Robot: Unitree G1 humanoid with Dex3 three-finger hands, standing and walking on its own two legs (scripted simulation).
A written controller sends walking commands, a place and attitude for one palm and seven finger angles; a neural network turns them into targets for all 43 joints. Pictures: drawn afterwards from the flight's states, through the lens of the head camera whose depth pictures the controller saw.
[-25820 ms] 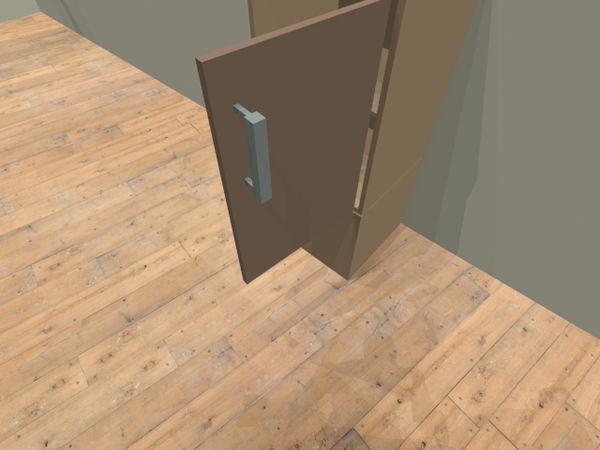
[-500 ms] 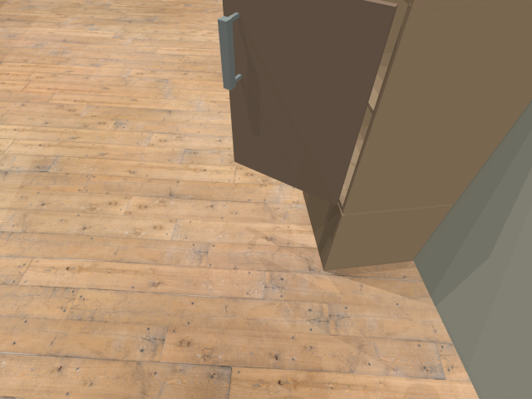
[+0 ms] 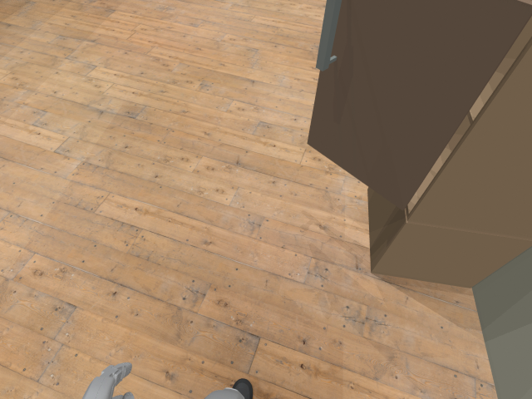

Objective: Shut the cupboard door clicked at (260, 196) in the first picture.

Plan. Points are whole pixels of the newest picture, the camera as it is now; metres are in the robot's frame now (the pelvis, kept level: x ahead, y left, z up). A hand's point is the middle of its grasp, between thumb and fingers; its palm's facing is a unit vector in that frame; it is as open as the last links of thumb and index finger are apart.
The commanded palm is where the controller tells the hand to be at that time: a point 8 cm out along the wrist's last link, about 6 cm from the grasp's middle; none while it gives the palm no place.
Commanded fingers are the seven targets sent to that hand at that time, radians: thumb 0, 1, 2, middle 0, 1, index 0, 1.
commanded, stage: walk to a spot facing it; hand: left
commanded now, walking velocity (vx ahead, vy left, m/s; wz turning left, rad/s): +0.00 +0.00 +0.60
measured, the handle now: (333, 32) +0.91 -0.14 +0.08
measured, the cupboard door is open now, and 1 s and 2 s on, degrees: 53 53 53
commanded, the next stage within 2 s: turn to face it in 1.54 s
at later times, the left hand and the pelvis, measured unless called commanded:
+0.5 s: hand out of the picture -0.05 +0.21 -0.19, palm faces +0.37 -0.89 -0.26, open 7.4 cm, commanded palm none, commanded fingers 0.00 0.90 0.90 -0.20 -0.30 -0.20 -0.30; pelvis -0.01 +0.00 -0.01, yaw +21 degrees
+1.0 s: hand out of the picture -0.05 +0.17 -0.15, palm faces +0.65 -0.72 -0.24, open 7.4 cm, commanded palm none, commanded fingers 0.00 0.90 0.90 -0.20 -0.30 -0.20 -0.30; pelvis +0.06 +0.00 +0.01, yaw +41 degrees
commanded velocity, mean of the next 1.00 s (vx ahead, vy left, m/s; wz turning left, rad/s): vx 0.14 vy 0.00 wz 0.60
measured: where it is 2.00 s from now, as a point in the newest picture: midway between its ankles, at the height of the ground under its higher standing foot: (159, 373)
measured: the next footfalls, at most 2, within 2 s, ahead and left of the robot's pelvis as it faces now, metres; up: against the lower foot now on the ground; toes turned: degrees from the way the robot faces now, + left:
right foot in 0.06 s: +0.02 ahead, -0.15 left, +0.00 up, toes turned +3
left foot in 0.40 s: +0.00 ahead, +0.12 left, +0.00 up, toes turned +23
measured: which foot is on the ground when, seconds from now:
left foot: down 0.00-0.06, up 0.08-0.38, down 0.40-0.76, up 0.78-1.00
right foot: up 0.00-0.04, down 0.06-0.40, up 0.42-0.74, down 0.76-1.00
